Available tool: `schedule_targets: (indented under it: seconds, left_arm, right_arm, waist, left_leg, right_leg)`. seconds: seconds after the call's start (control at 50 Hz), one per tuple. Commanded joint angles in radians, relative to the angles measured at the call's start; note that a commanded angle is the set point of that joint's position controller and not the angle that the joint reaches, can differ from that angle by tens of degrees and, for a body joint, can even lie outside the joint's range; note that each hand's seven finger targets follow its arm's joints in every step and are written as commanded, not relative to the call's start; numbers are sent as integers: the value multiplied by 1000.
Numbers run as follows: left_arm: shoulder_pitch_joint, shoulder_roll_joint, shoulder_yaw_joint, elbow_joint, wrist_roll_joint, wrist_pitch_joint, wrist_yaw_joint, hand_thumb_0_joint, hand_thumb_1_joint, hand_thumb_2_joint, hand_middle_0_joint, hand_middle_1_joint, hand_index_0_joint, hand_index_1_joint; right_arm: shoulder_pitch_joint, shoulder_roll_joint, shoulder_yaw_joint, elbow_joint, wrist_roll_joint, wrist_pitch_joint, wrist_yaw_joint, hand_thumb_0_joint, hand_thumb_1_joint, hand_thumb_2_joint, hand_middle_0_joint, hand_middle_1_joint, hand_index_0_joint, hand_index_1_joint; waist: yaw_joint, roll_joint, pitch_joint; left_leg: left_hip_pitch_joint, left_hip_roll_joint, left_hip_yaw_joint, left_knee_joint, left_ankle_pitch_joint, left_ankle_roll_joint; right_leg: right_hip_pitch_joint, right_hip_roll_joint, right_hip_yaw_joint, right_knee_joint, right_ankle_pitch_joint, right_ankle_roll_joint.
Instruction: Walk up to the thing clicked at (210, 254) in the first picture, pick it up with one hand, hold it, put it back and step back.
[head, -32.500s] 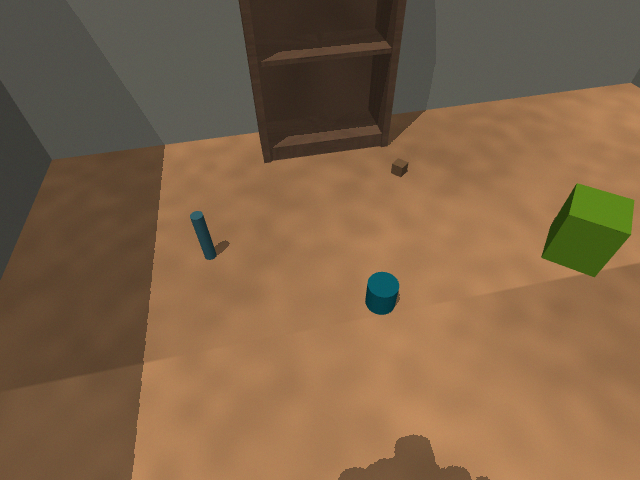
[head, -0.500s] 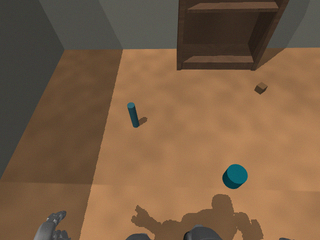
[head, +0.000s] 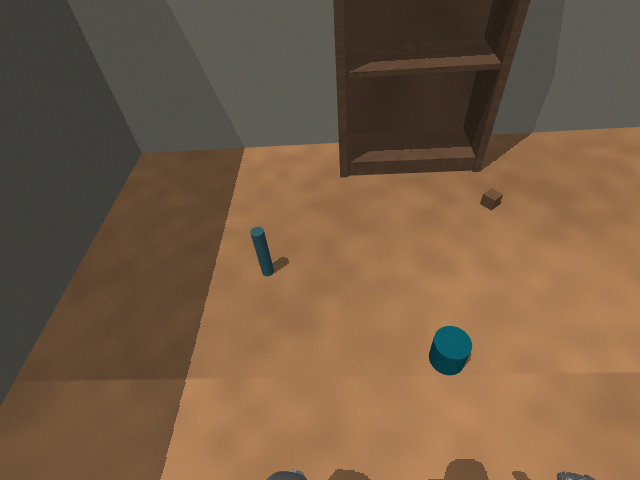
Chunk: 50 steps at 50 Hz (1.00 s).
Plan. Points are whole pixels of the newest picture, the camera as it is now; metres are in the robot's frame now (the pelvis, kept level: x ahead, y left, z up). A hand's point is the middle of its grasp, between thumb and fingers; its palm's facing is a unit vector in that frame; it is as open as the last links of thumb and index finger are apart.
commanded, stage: step back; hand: left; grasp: from the side
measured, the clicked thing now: (262, 252) +1.01 +0.34 -0.64
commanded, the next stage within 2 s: stand in 1.00 s
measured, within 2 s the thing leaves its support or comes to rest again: neither
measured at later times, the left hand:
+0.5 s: hand out of the picture +0.05 +0.30 -0.14, palm faces +0.07 -0.92 -0.39, open 7.4 cm
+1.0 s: hand out of the picture +0.10 +0.32 -0.15, palm faces +0.12 -0.92 -0.36, open 7.4 cm
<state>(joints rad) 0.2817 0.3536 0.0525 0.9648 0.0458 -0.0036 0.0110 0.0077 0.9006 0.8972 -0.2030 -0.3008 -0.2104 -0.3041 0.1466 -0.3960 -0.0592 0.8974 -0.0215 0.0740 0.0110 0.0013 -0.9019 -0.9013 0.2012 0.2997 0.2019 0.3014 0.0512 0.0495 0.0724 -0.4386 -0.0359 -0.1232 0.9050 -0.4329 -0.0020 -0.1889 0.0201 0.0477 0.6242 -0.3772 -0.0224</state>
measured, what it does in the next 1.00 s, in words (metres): steps on the spot: left foot, then right foot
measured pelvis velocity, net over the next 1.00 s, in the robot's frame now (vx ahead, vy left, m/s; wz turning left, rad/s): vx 0.03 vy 0.04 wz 0.11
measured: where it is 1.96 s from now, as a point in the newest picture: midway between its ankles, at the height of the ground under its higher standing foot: outside the picture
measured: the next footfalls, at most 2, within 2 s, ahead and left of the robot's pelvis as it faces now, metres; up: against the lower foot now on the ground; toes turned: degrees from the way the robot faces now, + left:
left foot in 0.20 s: +0.04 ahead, +0.16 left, +0.00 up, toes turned +6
right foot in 0.52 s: +0.11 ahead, -0.10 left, +0.00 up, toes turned +3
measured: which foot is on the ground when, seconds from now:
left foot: up 0.00-0.18, down 0.20-1.00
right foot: down 0.00-0.24, up 0.26-0.50, down 0.52-1.00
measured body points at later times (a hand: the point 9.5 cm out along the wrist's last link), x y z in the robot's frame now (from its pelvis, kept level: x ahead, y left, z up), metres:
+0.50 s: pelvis +0.00 +0.02 +0.00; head +0.02 +0.03 +0.45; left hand +0.05 +0.35 -0.11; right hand +0.07 -0.29 -0.12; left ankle -0.02 +0.15 -0.73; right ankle +0.06 -0.10 -0.72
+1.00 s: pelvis +0.03 +0.04 +0.01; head +0.05 +0.05 +0.45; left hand +0.10 +0.37 -0.12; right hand +0.15 -0.24 -0.12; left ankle +0.00 +0.16 -0.73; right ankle +0.07 -0.10 -0.73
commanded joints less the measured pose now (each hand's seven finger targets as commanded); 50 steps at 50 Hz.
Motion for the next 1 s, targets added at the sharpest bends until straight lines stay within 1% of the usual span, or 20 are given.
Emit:
schedule_targets:
  seconds: [0.0, 0.1, 0.18, 0.2, 0.24, 0.26, 0.34, 0.42, 0.48, 0.5, 0.52, 0.54, 0.56, 0.68, 0.72, 0.76, 0.78, 0.8, 0.86, 0.98]
  left_arm:
    - [-111, 275, 79, -97, -9, -55, 27, 0, 900, 900, -200, -300, -200, -300]
    - [-59, 318, 96, -98, 4, -48, 12, 0, 900, 900, -200, -300, -200, -300]
    - [-97, 291, 72, -110, -9, -29, -1, 0, 900, 900, -200, -300, -200, -300]
    - [-74, 244, 53, -108, -10, -28, -1, 0, 900, 900, -200, -300, -200, -300]
    - [-148, 210, 47, -124, -30, -29, 1, 0, 900, 900, -200, -300, -200, -300]
    - [-191, 280, 65, -121, -18, -33, 5, 0, 900, 900, -200, -300, -200, -300]
    - [-95, 244, 53, -86, -27, -45, -12, 0, 900, 900, -200, -300, -200, -300]
    - [-91, 213, 51, -67, -34, -50, -13, 0, 900, 900, -200, -300, -200, -300]
    - [-9, 211, 58, -14, -31, -60, 7, 0, 900, 900, -200, -300, -200, -300]
    - [-5, 245, 68, -6, -23, -61, 14, 0, 900, 900, -200, -300, -200, -300]
    - [-3, 298, 80, -14, -14, -65, 20, 0, 900, 900, -200, -300, -200, -300]
    - [-88, 335, 78, -45, -13, -65, 20, 0, 900, 900, -200, -300, -200, -300]
    - [-188, 352, 78, -71, -12, -63, 16, 0, 900, 900, -200, -300, -200, -300]
    - [-205, 291, 65, -44, -14, -58, 8, 0, 900, 900, -200, -300, -200, -300]
    - [-241, 266, 56, -45, -29, -47, 7, 0, 900, 900, -200, -300, -200, -300]
    - [-236, 196, 34, -60, -45, -41, 7, 0, 900, 900, -200, -300, -200, -300]
    - [-228, 183, 29, -42, -54, -35, 7, 0, 900, 900, -200, -300, -200, -300]
    - [-217, 207, 33, -12, -52, -33, 8, 0, 900, 900, -200, -300, -200, -300]
    - [-222, 229, 33, 7, -42, -44, 7, 0, 900, 900, -200, -300, -200, -300]
    - [-221, 170, -4, 52, -51, -34, 3, 0, 900, 900, -200, -300, -200, -300]
  right_arm:
    - [-19, -156, -32, -53, 6, -46, -5, 0, -900, -900, 200, 300, 200, 300]
    - [-46, -176, -42, -53, -17, -67, 13, 0, -900, -900, 200, 300, 200, 300]
    - [58, -168, -56, 2, -17, -96, 14, 0, -900, -900, 200, 300, 200, 300]
    - [93, -179, -67, 15, -20, -104, 9, 0, -900, -900, 200, 300, 200, 300]
    - [166, -329, -99, 16, -28, -110, 4, 0, -900, -900, 200, 300, 200, 300]
    - [165, -341, -105, 20, -16, -109, 5, 0, -900, -900, 200, 300, 200, 300]
    - [84, -229, -72, -11, -15, -119, -2, 0, -900, -900, 200, 300, 200, 300]
    - [37, -218, -61, -22, -9, -112, -5, 0, -900, -900, 200, 300, 200, 300]
    - [-10, -161, -31, -32, 11, -88, -10, 0, -900, -900, 200, 300, 200, 300]
    - [4, -121, -17, -37, 19, -86, -13, 0, -900, -900, 200, 300, 200, 300]
    - [30, -86, -4, -41, 25, -85, -16, 0, -900, -900, 200, 300, 200, 300]
    - [67, -106, -11, -18, 16, -73, -25, 0, -900, -900, 200, 300, 200, 300]
    - [106, -166, -34, 17, 9, -63, -29, 0, -900, -900, 200, 300, 200, 300]
    - [109, -151, -23, 72, 6, -82, -20, 0, -900, -900, 200, 300, 200, 300]
    - [137, -133, -24, 101, 0, -94, -24, 0, -900, -900, 200, 300, 200, 300]
    - [110, -200, -44, 96, -19, -107, -34, 0, -900, -900, 200, 300, 200, 300]
    - [1, -233, -41, 75, -11, -108, -31, 0, -900, -900, 200, 300, 200, 300]
    - [-65, -236, -36, 69, -1, -103, -25, 0, -900, -900, 200, 300, 200, 300]
    - [-71, -178, -19, 82, 1, -98, -24, 0, -900, -900, 200, 300, 200, 300]
    - [-76, -175, -8, 112, 11, -106, -21, 0, -900, -900, 200, 300, 200, 300]
  waist:
    - [-36, -177, 35]
    - [22, -248, 41]
    - [-39, -194, -32]
    - [-49, -112, -80]
    - [-106, 144, -67]
    - [-117, 79, -5]
    - [-54, 80, 23]
    - [-50, 140, -19]
    - [10, 73, -78]
    - [13, 0, -107]
    - [9, -136, -124]
    - [-16, -170, -118]
    - [-43, -142, -67]
    - [-49, -218, -69]
    - [-81, -196, -112]
    - [-64, -43, -159]
    - [-18, 7, -123]
    - [-8, 23, -96]
    - [-26, -5, -120]
    - [-37, 6, -165]
  left_leg:
    - [-30, -19, -43, 62, 44, -12]
    - [-32, 24, 46, -181, -49, -26]
    - [247, -10, 137, -501, 68, 10]
    - [377, 13, 67, -517, 104, 25]
    - [421, 348, -500, -670, -237, 214]
    - [312, 382, -526, -687, -266, 279]
    - [287, 253, -215, -605, 100, 198]
    - [183, 232, -110, -534, 304, 177]
    - [81, 145, 1, -317, 322, 97]
    - [-1, 103, 7, -258, 222, 62]
    - [-69, 15, 13, -144, 78, 27]
    - [-9, 5, 22, -35, -152, 15]
    - [101, 47, 1, 28, -179, 6]
    - [126, 58, 86, -225, -42, 9]
    - [243, 44, 111, -473, 165, 7]
    - [298, 188, -95, -508, 480, 60]
    - [225, 246, -146, -505, 449, 104]
    - [143, 247, -117, -478, 358, 131]
    - [173, 157, 9, -442, 426, 54]
    - [280, 168, -18, -501, 525, 42]
  right_leg:
    - [-82, -209, 170, -270, 160, -114]
    - [-7, -266, 235, -318, -241, -153]
    - [-70, -222, 115, -164, -27, -117]
    - [-131, -177, 55, -29, 68, -81]
    - [-438, -8, -89, 306, -200, -5]
    - [-399, -50, 11, 350, -225, -14]
    - [-345, -78, -21, 263, -90, -7]
    - [-127, -54, -71, 54, 0, 7]
    - [126, -6, -107, -198, 232, 6]
    - [208, -62, -19, -176, 266, -13]
    - [214, -230, 234, -247, 220, -64]
    - [53, -405, 419, -361, -4, -163]
    - [-122, -443, 454, -360, -96, -230]
    - [-64, -297, 179, -223, 233, -143]
    - [-55, -242, 74, -115, 398, -93]
    - [-91, -144, -10, 51, 437, -15]
    - [-93, -75, -65, 6, 222, 8]
    - [-13, -72, -58, -45, 97, 7]
    - [59, -131, -15, -100, 356, -17]
    - [81, -134, -10, -145, 433, -9]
